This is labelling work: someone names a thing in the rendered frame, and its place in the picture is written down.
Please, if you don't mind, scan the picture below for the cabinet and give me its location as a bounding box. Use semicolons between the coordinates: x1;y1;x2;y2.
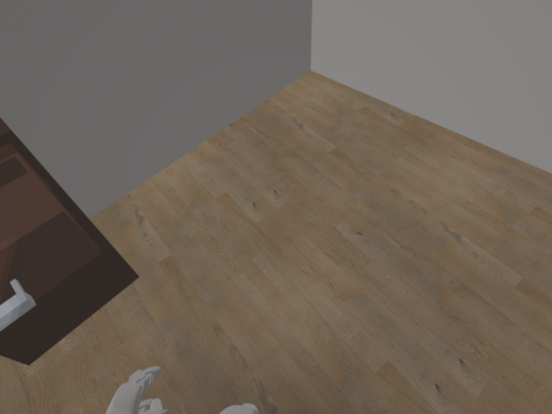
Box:
0;117;139;366

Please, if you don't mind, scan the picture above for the handle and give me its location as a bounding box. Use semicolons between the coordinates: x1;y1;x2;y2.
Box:
0;279;36;331

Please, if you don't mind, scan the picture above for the left robot hand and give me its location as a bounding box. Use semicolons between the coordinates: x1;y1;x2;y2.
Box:
105;367;167;414

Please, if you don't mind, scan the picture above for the drawer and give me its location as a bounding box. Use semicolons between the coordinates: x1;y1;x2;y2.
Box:
0;153;102;305

